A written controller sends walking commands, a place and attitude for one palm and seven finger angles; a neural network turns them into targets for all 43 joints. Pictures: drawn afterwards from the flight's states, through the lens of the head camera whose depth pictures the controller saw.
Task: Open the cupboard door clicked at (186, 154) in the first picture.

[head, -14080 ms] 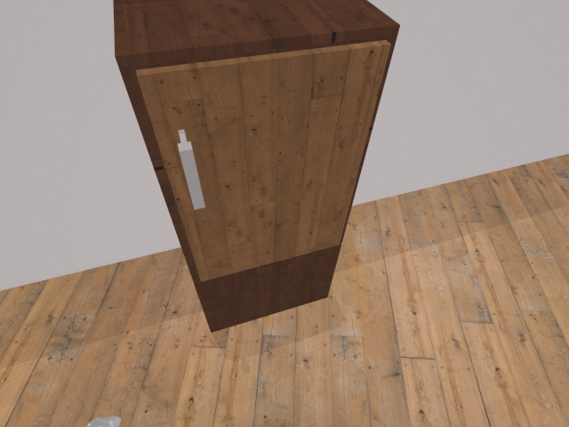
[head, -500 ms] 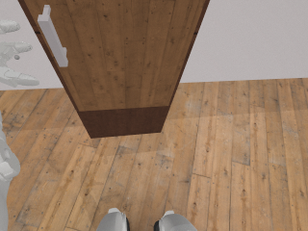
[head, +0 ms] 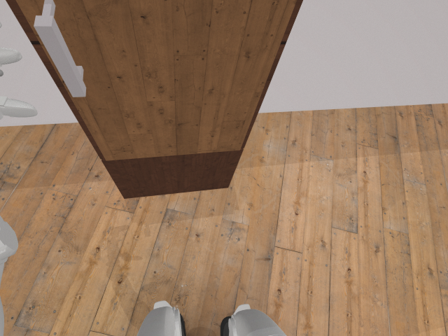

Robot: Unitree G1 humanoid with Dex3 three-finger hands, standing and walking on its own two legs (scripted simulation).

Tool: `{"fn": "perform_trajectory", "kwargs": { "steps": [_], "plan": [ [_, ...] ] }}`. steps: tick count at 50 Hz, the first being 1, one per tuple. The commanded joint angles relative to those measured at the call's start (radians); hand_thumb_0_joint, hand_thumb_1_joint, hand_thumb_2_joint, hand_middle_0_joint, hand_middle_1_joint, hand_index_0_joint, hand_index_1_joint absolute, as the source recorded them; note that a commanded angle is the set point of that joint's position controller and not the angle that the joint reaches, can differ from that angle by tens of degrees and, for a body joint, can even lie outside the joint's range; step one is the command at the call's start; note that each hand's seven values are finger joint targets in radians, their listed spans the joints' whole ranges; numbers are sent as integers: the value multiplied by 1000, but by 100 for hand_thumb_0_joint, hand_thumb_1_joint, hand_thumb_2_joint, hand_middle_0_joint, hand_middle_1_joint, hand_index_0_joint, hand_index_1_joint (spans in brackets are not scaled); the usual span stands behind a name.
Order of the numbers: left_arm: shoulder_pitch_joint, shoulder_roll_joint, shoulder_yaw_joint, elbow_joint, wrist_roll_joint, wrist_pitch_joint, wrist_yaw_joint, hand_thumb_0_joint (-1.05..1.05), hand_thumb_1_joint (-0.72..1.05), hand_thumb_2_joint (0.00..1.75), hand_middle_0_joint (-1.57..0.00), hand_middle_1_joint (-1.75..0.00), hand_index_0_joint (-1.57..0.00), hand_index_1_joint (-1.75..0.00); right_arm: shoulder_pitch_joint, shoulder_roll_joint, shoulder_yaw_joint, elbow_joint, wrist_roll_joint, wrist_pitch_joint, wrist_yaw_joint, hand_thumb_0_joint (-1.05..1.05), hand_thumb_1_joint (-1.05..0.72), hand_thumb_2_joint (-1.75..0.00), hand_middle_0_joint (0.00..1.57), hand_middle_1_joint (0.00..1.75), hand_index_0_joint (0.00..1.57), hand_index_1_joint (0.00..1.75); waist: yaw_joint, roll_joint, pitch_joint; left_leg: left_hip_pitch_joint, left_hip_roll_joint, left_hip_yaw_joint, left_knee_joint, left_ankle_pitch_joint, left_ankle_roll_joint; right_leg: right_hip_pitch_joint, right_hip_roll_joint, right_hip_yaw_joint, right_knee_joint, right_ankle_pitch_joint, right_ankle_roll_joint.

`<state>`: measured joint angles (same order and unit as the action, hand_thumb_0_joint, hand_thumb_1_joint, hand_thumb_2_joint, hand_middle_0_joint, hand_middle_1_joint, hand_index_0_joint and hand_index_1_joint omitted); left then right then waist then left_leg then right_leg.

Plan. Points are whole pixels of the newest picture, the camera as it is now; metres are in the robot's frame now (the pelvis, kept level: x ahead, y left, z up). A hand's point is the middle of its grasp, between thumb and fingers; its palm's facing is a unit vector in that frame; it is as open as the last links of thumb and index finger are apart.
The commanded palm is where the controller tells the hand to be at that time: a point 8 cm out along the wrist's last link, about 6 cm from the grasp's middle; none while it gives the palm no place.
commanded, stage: move the hooked fingers beside the handle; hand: left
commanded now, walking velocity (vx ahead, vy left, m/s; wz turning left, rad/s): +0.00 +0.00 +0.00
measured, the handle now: (65, 52) +0.56 +0.22 +0.10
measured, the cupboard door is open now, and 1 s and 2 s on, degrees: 0 0 0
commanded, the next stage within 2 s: slide the fingers in behind the handle in 1.30 s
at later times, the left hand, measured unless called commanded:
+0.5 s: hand (7, 77) +0.49 +0.28 +0.12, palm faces +0.08 -1.00 -0.02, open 14.0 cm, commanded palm +0.49 +0.32 +0.10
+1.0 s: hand (7, 70) +0.52 +0.29 +0.11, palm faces +0.07 -1.00 -0.01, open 14.0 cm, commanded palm +0.50 +0.32 +0.10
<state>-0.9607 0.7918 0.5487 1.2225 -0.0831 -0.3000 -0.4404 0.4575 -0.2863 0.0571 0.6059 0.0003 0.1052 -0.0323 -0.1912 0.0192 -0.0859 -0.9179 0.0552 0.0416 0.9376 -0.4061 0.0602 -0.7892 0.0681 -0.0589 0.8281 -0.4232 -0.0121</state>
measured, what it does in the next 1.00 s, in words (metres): stands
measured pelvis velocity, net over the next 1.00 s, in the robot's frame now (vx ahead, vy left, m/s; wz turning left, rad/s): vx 0.00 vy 0.00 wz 0.00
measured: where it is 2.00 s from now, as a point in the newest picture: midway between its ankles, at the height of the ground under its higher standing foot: outside the picture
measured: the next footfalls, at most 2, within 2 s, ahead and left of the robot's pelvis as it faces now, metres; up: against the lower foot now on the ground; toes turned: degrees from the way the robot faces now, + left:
none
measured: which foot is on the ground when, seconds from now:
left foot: down 0.00-1.00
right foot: down 0.00-1.00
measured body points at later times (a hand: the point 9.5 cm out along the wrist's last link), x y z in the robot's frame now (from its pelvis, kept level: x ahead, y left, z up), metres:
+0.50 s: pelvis -0.02 +0.00 +0.00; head +0.11 +0.03 +0.43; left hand +0.48 +0.33 +0.12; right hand -0.02 -0.27 -0.10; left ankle +0.01 +0.07 -0.69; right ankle -0.03 -0.12 -0.69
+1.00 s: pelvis +0.00 +0.00 -0.01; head +0.15 +0.04 +0.42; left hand +0.51 +0.34 +0.11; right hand -0.05 -0.27 -0.10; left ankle +0.01 +0.08 -0.69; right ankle -0.03 -0.12 -0.69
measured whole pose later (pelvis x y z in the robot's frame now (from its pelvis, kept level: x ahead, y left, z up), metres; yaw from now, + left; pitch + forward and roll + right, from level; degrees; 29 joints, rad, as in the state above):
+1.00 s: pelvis +0.00 +0.00 -0.01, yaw +0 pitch +23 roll -5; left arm -1.03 0.82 0.51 1.26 -0.08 -0.29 -0.43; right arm 0.47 -0.29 0.07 0.62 0.00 0.10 -0.04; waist -0.21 0.03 -0.08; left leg -0.97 0.06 0.03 0.97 -0.41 0.06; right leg -0.84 0.07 -0.07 0.86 -0.43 -0.01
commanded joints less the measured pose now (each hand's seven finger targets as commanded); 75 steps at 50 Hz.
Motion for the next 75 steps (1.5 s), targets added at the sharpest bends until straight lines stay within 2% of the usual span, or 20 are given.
{"fn": "perform_trajectory", "kwargs": {
  "steps": [1,5,7,8,11,17,22,25,28,32,34,37,42,46,50,57,62,67,70,75],
  "plan": [
    [-412,240,-25,-213,-56,-62,-11,0,-50,30,-30,-120,-30,-120,181,-209,-85,-14,-1,0,-13,0,-90,-90,20,30,20,30,7,246,-499,679,14,-145,-51,645,-36,-25,30,6,-77,360,-10],
    [-362,202,-66,-132,-46,-3,-7,0,-50,30,-30,-120,-30,-120,167,-210,-81,-25,6,5,-16,0,-90,-90,20,30,20,30,4,181,-407,589,6,-137,-77,523,-27,-25,22,2,-87,322,-6],
    [-378,203,-63,-176,-45,-18,9,0,-50,30,-30,-120,-30,-120,162,-208,-80,-32,3,3,-17,0,-90,-90,20,30,20,30,15,211,-428,619,7,-143,-77,557,-34,-35,19,1,-79,319,-10],
    [-414,177,-83,-192,-46,-29,18,0,-50,30,-30,-120,-30,-120,158,-205,-81,-30,2,0,-15,0,-90,-90,20,30,20,30,-2,201,-420,625,8,-145,-75,538,-34,-48,20,2,-81,310,-7],
    [-463,275,-6,-218,-46,-76,54,0,-50,30,-30,-120,-30,-120,150,-216,-80,-32,0,-12,-19,0,-90,-90,20,30,20,30,2,154,-424,573,4,-148,-75,466,-29,-11,19,11,-72,289,-13],
    [-514,244,-53,-190,-16,-107,65,0,-50,30,-30,-120,-30,-120,133,-207,-72,-20,3,-21,-20,0,-90,-90,20,30,20,30,-8,239,-468,621,6,-157,-69,441,-40,-53,13,15,-64,249,-10],
    [-496,218,-91,-76,-17,-52,42,0,-50,30,-30,-120,-30,-120,137,-216,-63,-19,10,-25,-29,0,-90,-90,20,30,20,30,-27,173,-387,530,4,-157,-82,337,-29,-68,10,11,-75,200,-7],
    [-534,258,-76,-55,-18,-34,39,0,-50,30,-30,-120,-30,-120,143,-222,-58,-20,11,-32,-35,0,-90,-90,20,30,20,30,-40,149,-363,463,0,-146,-74,273,-18,-66,8,22,-82,171,-3],
    [-587,344,-32,-94,-12,-61,41,0,-50,30,-30,-120,-30,-120,157,-227,-53,-20,6,-39,-42,0,-90,-90,20,30,20,30,-38,162,-425,452,0,-146,-54,304,-16,-37,8,30,-65,195,-3],
    [-588,377,-17,-105,0,-82,41,0,-50,30,-30,-120,-30,-120,169,-224,-50,-16,2,-42,-37,0,-90,-90,20,30,20,30,-31,230,-482,473,2,-141,-31,343,-19,-44,12,32,-49,214,-3],
    [-546,410,4,-73,6,-68,32,0,-50,30,-30,-120,-30,-120,176,-228,-51,-17,3,-39,-38,0,-90,-90,20,30,20,30,-22,208,-483,448,0,-137,-27,352,-17,-16,13,33,-48,230,-3],
    [-541,411,1,-96,9,-48,16,0,-50,30,-30,-120,-30,-120,187,-226,-52,-18,3,-28,-37,0,-90,-90,20,30,20,30,-15,256,-513,485,1,-134,-24,405,-20,-22,14,26,-42,268,-2],
    [-504,426,23,-131,-5,-33,0,0,-50,30,-30,-120,-30,-120,199,-227,-58,-22,3,-18,-37,0,-90,-90,20,30,20,30,-8,239,-527,490,2,-127,-20,461,-17,2,22,26,-42,325,0],
    [-509,334,-14,-225,-22,-63,6,0,-50,30,-30,-120,-30,-120,209,-219,-70,-10,-5,-12,-24,0,-90,-90,20,30,20,30,-9,306,-563,641,15,-156,-21,587,-36,-69,31,5,-40,329,-10],
    [-466,269,-40,-125,-38,-25,6,0,-50,30,-30,-120,-30,-120,202,-220,-73,0,1,-6,-19,0,-90,-90,20,30,20,30,-29,206,-457,564,11,-149,-36,489,-24,-69,31,3,-66,295,-3],
    [-426,274,-22,-244,-21,-55,48,0,-50,30,-30,-120,-30,-120,198,-209,-78,-22,-8,-5,-9,0,-90,-90,20,30,20,30,16,272,-541,677,18,-162,-31,692,-49,-54,28,-1,-45,360,-8],
    [-427,273,2,-210,-41,-69,57,0,-50,30,-30,-120,-30,-120,175,-211,-83,-22,-2,-8,-7,0,-90,-90,20,30,20,30,6,190,-505,610,8,-147,-41,600,-34,2,28,6,-52,373,-6],
    [-382,273,-12,-177,-21,-56,52,0,-50,30,-30,-120,-30,-120,158,-208,-76,-34,4,-5,-9,0,-90,-90,20,30,20,30,18,208,-471,587,3,-137,-48,563,-34,1,22,9,-54,359,-6],
    [-437,248,-58,-137,-24,-53,41,0,-50,30,-30,-120,-30,-120,145,-210,-68,-33,11,-5,-15,0,-90,-90,20,30,20,30,-20,163,-386,509,-1,-130,-57,423,-23,-20,21,15,-70,292,-2],
    [-508,214,-84,-152,-47,-77,21,0,-50,30,-30,-120,-30,-120,147,-215,-69,-12,8,-20,-26,0,-90,-90,20,30,20,30,-39,184,-425,549,3,-147,-50,393,-25,-64,18,16,-69,247,-6]
  ]
}}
